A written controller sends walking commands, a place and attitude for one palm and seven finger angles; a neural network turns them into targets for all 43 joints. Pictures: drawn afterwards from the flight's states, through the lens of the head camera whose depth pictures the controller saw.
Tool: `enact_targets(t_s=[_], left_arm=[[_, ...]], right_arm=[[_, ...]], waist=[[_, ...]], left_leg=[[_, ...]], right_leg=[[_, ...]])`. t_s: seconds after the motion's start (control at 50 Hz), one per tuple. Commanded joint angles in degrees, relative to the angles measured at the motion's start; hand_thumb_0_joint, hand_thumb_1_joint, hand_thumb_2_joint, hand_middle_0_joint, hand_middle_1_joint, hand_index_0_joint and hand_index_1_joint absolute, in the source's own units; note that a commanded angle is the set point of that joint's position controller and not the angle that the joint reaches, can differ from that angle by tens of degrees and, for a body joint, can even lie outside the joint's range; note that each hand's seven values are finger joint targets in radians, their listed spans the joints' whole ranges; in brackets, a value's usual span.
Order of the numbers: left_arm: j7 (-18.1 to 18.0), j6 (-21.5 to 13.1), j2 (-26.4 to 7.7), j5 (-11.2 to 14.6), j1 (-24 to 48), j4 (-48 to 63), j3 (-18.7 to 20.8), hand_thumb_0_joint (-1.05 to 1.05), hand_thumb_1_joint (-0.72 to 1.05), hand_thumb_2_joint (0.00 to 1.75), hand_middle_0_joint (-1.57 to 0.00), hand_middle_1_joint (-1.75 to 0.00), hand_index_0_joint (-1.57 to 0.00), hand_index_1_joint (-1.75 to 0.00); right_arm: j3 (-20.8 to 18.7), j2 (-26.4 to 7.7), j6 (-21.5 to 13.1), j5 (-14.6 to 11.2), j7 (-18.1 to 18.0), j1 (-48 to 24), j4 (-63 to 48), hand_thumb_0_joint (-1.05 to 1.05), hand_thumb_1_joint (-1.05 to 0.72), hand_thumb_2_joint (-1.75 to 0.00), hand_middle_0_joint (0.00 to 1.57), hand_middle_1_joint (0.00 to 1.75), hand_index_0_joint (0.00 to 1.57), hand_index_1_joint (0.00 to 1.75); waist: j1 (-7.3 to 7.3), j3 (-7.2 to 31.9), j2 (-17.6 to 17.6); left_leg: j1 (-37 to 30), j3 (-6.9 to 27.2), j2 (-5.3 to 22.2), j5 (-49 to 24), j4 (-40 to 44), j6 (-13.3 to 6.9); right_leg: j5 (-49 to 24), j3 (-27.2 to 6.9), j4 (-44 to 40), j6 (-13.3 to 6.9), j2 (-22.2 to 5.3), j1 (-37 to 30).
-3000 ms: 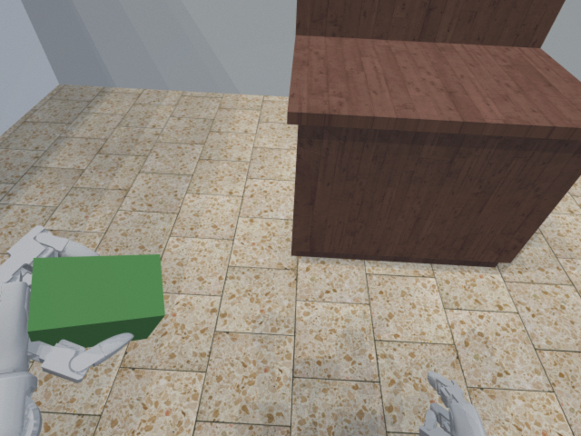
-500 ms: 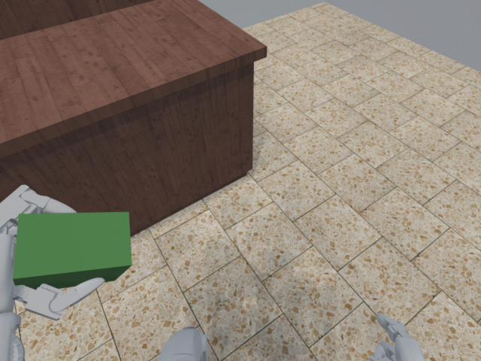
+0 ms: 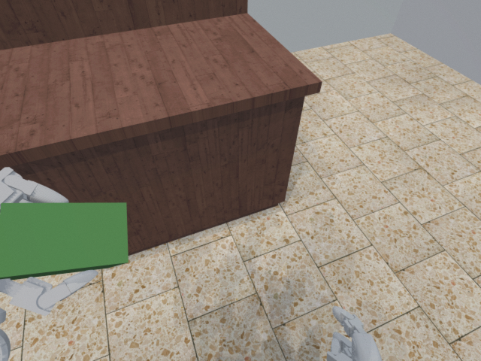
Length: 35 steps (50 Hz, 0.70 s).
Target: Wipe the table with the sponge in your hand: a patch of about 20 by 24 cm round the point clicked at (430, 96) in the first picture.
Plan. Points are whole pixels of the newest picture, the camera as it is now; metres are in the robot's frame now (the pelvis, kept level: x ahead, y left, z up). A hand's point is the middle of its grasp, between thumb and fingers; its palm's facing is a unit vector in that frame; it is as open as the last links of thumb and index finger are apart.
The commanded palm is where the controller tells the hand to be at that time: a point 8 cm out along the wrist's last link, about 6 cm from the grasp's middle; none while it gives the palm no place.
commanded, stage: take the last steps up to it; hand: left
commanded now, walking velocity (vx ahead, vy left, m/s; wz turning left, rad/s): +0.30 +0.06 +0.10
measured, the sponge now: (82, 240) +0.21 +0.21 +0.18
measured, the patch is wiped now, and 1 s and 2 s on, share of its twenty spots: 0.00 0.00 0.00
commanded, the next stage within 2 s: come to a stop and stand still in 1.96 s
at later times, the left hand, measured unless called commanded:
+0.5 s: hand (86, 172) +0.31 +0.25 +0.18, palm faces +0.46 -0.79 -0.41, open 10.8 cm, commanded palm +0.24 +0.28 +0.18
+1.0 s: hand (142, 138) +0.39 +0.20 +0.18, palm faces +0.40 -0.79 -0.47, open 10.8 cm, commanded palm +0.33 +0.25 +0.18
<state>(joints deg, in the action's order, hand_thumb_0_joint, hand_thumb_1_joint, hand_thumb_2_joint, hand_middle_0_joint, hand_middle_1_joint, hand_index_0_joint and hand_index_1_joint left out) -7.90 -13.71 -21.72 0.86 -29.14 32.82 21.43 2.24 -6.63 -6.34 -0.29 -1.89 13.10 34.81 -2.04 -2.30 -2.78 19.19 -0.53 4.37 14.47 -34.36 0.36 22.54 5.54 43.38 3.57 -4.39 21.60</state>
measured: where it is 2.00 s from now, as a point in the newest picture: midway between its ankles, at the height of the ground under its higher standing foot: (249, 331)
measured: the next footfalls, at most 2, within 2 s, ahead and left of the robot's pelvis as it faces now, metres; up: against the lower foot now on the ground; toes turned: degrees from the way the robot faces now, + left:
right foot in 0.04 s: +0.07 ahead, -0.15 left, +0.00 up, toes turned -6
left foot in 0.38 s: +0.15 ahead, +0.10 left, +0.00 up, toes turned +13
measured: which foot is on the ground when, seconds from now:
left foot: down 0.00-0.04, up 0.06-0.36, down 0.38-0.74, up 0.76-1.00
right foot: up 0.00-0.02, down 0.04-0.38, up 0.40-0.72, down 0.74-1.00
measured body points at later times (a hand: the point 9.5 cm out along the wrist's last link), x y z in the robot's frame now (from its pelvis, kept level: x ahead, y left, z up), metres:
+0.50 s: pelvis +0.09 -0.01 +0.00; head +0.11 +0.01 +0.45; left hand +0.28 +0.29 +0.20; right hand +0.28 -0.24 -0.07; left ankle +0.11 +0.09 -0.73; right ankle +0.04 -0.13 -0.66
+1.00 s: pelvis +0.19 -0.04 +0.01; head +0.21 -0.06 +0.46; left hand +0.36 +0.24 +0.20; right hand +0.35 -0.30 -0.09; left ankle +0.22 +0.11 -0.67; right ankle +0.19 -0.13 -0.73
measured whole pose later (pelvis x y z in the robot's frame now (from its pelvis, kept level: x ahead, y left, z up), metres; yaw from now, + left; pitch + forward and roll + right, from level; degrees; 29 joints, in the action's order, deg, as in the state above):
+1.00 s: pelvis +0.19 -0.04 +0.01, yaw +4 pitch +0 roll +2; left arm -7.6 -13.4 -20.1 -0.1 -27.8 26.4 19.4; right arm -2.0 -14.9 -3.2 0.3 -3.1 11.0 36.8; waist 1.3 -2.9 -0.2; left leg 30.1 -4.0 5.1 16.2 -55.9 1.5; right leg 14.9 9.6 27.8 -2.3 -4.0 12.6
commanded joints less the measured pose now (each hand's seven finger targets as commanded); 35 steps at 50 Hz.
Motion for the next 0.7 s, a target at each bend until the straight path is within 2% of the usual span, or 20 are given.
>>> enact_targets(t_s=[0.0, 0.02, 0.04, 0.06, 0.08, 0.12, 0.16, 0.2, 0.26, 0.32, 0.34, 0.36, 0.38, 0.4, 0.44, 0.48, 0.5, 0.58, 0.64, 0.68], left_arm=[[-1.8, -1.5, -6.5, -0.4, 12.9, 4.1, 3.4, 0.0, 0.1, 1.3, -1.2, -1.6, -1.2, -1.6], [-2.0, -0.8, -9.1, -0.9, 13.8, 1.9, 4.2, 0.0, 0.1, 1.3, -1.2, -1.6, -1.2, -1.6], [-2.3, -0.1, -10.7, -0.1, 16.0, 1.6, 4.2, 0.0, 0.1, 1.3, -1.2, -1.6, -1.2, -1.6], [-2.3, -0.6, -10.7, 0.0, 18.7, 1.9, 3.8, 0.0, 0.1, 1.3, -1.2, -1.6, -1.2, -1.6], [-1.8, -0.7, -8.5, -0.7, 20.9, 1.6, 1.5, 0.0, 0.1, 1.3, -1.2, -1.6, -1.2, -1.6], [-1.6, -1.7, -9.0, -0.5, 16.4, 3.0, 2.5, 0.0, 0.1, 1.3, -1.2, -1.6, -1.2, -1.6], [-1.8, -2.6, -9.1, -0.6, 14.9, 5.3, 3.3, 0.0, 0.1, 1.3, -1.2, -1.6, -1.2, -1.6], [-2.3, -3.1, -9.7, -0.5, 11.5, 8.0, 4.9, 0.0, 0.1, 1.3, -1.2, -1.6, -1.2, -1.6], [-3.3, -2.9, -10.2, 0.1, 6.5, 12.0, 7.6, 0.0, 0.1, 1.3, -1.2, -1.6, -1.2, -1.6], [-4.1, -2.8, -9.2, 0.8, 3.7, 13.0, 8.0, 0.0, 0.1, 1.3, -1.2, -1.6, -1.2, -1.6], [-4.2, -3.3, -8.6, 1.0, 4.5, 14.1, 7.4, 0.0, 0.1, 1.3, -1.2, -1.6, -1.2, -1.6], [-4.3, -3.9, -8.2, 1.1, 4.8, 14.6, 7.2, 0.0, 0.1, 1.3, -1.2, -1.6, -1.2, -1.6], [-4.2, -4.2, -8.8, 0.6, 4.7, 11.7, 6.1, 0.0, 0.1, 1.3, -1.2, -1.6, -1.2, -1.6], [-3.7, -3.9, -11.2, 0.2, 5.9, 7.9, 7.8, 0.0, 0.1, 1.3, -1.2, -1.6, -1.2, -1.6], [-2.8, -3.5, -9.7, 0.1, 9.4, 8.8, 6.4, 0.0, 0.1, 1.3, -1.2, -1.6, -1.2, -1.6], [-2.2, -3.6, -8.2, -0.2, 9.3, 12.1, 4.7, 0.0, 0.1, 1.3, -1.2, -1.6, -1.2, -1.6], [-2.0, -3.4, -7.2, 0.0, 7.6, 12.4, 3.8, 0.0, 0.1, 1.3, -1.2, -1.6, -1.2, -1.6], [-1.6, -2.5, -7.7, 0.0, 6.4, 10.9, 4.0, 0.0, 0.1, 1.3, -1.2, -1.6, -1.2, -1.6], [-1.9, -2.1, -8.3, 0.2, 5.6, 6.7, 5.5, 0.0, 0.1, 1.3, -1.2, -1.6, -1.2, -1.6], [-2.0, -1.4, -8.8, -0.1, 7.2, 5.0, 5.9, 0.0, 0.1, 1.3, -1.2, -1.6, -1.2, -1.6]], right_arm=[[-4.5, -9.8, -2.2, -0.5, -2.3, -3.3, -6.0, 0.0, -0.9, -0.9, 0.2, 0.3, 0.2, 0.3], [-4.3, -8.5, -1.5, -0.3, -2.4, -4.3, -6.2, 0.0, -0.9, -0.9, 0.2, 0.3, 0.2, 0.3], [-3.9, -9.8, -2.2, -0.1, -2.7, -8.2, -6.6, 0.0, -0.9, -0.9, 0.2, 0.3, 0.2, 0.3], [-3.6, -10.1, -2.5, 0.4, -2.8, -8.4, -5.4, 0.0, -0.9, -0.9, 0.2, 0.3, 0.2, 0.3], [-3.9, -10.3, -2.4, 0.3, -2.5, -8.0, -5.0, 0.0, -0.9, -0.9, 0.2, 0.3, 0.2, 0.3], [-3.6, -10.4, -1.1, 0.1, -2.6, -7.7, -4.6, 0.0, -0.9, -0.9, 0.2, 0.3, 0.2, 0.3], [-3.3, -9.8, -0.1, 0.3, -2.3, -8.2, -5.1, 0.0, -0.9, -0.9, 0.2, 0.3, 0.2, 0.3], [-3.6, -9.1, 0.0, 0.4, -2.2, -9.3, -6.8, 0.0, -0.9, -0.9, 0.2, 0.3, 0.2, 0.3], [-4.6, -9.3, -0.1, 0.6, -1.9, -8.0, -9.2, 0.0, -0.9, -0.9, 0.2, 0.3, 0.2, 0.3], [-5.7, -10.0, 0.3, 0.4, -2.5, -5.2, -10.1, 0.0, -0.9, -0.9, 0.2, 0.3, 0.2, 0.3], [-6.4, -11.2, 0.4, 0.1, -2.7, -4.7, -10.4, 0.0, -0.9, -0.9, 0.2, 0.3, 0.2, 0.3], [-6.8, -12.7, 0.7, 0.1, -2.4, -4.8, -10.5, 0.0, -0.9, -0.9, 0.2, 0.3, 0.2, 0.3], [-6.4, -12.1, 0.3, -0.2, -2.1, -4.6, -11.0, 0.0, -0.9, -0.9, 0.2, 0.3, 0.2, 0.3], [-5.4, -11.7, -0.1, 0.6, -1.9, -5.6, -9.5, 0.0, -0.9, -0.9, 0.2, 0.3, 0.2, 0.3], [-6.0, -11.8, -0.4, -0.2, -1.8, -5.1, -7.9, 0.0, -0.9, -0.9, 0.2, 0.3, 0.2, 0.3], [-6.0, -11.7, -1.3, -0.6, -1.5, -5.0, -7.6, 0.0, -0.9, -0.9, 0.2, 0.3, 0.2, 0.3], [-5.8, -11.8, -1.7, -0.5, -1.5, -4.8, -7.7, 0.0, -0.9, -0.9, 0.2, 0.3, 0.2, 0.3], [-5.0, -11.6, -2.9, 0.1, -1.5, -4.6, -7.6, 0.0, -0.9, -0.9, 0.2, 0.3, 0.2, 0.3], [-4.8, -11.2, -2.7, 0.3, -2.1, -4.8, -6.9, 0.0, -0.9, -0.9, 0.2, 0.3, 0.2, 0.3], [-4.7, -11.1, -2.0, 0.2, -2.5, -5.3, -6.8, 0.0, -0.9, -0.9, 0.2, 0.3, 0.2, 0.3]], waist=[[1.85, 6.3, 1.1], [1.38, 4.4, 18.3], [0.07, 2.6, 22.6], [0.82, 3.0, 15.0], [2.03, 3.8, 13.6], [1.63, 1.4, 11.4], [2.01, 3.7, 12.5], [1.04, 6.4, 13.2], [-0.23, 8.7, 13.0], [2.2, 13.9, 5.5], [3.16, 15.5, -2.7], [2.85, 15.4, -15.8], [2.49, 12.8, -16.2], [3.06, 9.9, -12.2], [3.13, 6.0, -9.5], [1.84, 6.6, -10.0], [2.06, 6.8, -11.1], [2.35, 6.3, -11.2], [1.68, 6.8, -7.9], [1.5, 8.2, -4.1]], left_leg=[[7.0, 0.4, 3.1, 18.9, -1.4, -4.5], [16.3, -4.4, -2.9, 19.5, -18.4, -1.7], [23.2, -1.0, -3.9, 18.4, -31.7, -0.5], [23.9, 2.4, -1.6, 13.5, -37.3, 0.2], [23.3, 2.6, -0.9, 12.2, -38.3, 0.5], [20.8, 0.7, 0.5, 8.6, -35.0, 1.3], [14.7, -3.1, 0.2, 7.0, -24.6, 0.9], [9.7, -6.7, -0.8, 5.8, -13.1, 0.2], [5.4, -10.2, -2.5, 4.4, -2.2, -0.1], [-10.2, -12.2, -3.8, -6.1, 10.1, -0.3], [-19.2, -5.8, 1.1, -9.2, 11.1, -2.4], [-26.2, 11.7, 13.8, -20.3, 11.4, -8.7], [-24.9, 22.7, 20.3, -24.0, 14.4, -13.6], [-19.0, 23.8, 21.9, -15.8, 17.1, -14.8], [-16.0, 16.4, 18.7, -10.9, 16.7, -14.6], [-14.7, 5.4, 13.9, -11.1, 15.9, -11.5], [-12.2, 3.4, 12.5, -10.8, 16.5, -10.5], [-7.4, 0.1, 11.5, -8.3, 18.4, -9.1], [-7.3, -1.1, 11.6, -4.4, 14.3, -7.9], [-3.0, -3.8, 9.0, 2.6, 6.5, -5.7]], right_leg=[[3.6, -1.7, -19.2, -2.1, -1.2, -13.4], [7.8, -23.6, -27.5, -8.0, -13.5, -15.1], [0.0, -36.1, -31.4, -12.9, -23.0, -16.4], [-7.7, -33.0, -30.6, -13.8, -23.6, -16.8], [-7.9, -32.3, -29.2, -14.0, -21.7, -16.2], [-24.8, -18.2, -25.6, -12.5, -17.1, -15.1], [-33.8, -7.1, -23.2, -10.6, -14.2, -15.8], [-36.8, -4.1, -21.6, -10.3, -12.7, -18.9], [-36.9, -5.9, -19.9, -11.1, -12.5, -21.7], [-33.0, -2.9, -8.2, -7.5, -8.0, -17.8], [-26.2, -1.4, 1.2, -5.5, -5.4, -10.0], [1.5, 2.0, 12.2, -2.6, 0.7, 4.4], [15.9, -1.4, 22.3, -3.0, 3.0, 11.3], [13.5, -4.9, 27.2, -3.2, 0.7, 13.8], [7.7, -4.9, 25.5, -2.4, -1.9, 17.3], [2.6, -1.6, 18.9, -1.9, -1.9, 14.2], [1.0, -0.5, 16.0, -1.7, -1.4, 11.3], [-3.1, 3.1, 3.0, -1.2, 0.3, 2.4], [-3.7, 5.4, -7.2, -1.1, 2.1, -3.9], [-6.5, 5.5, -14.5, -1.8, 2.5, -12.7]])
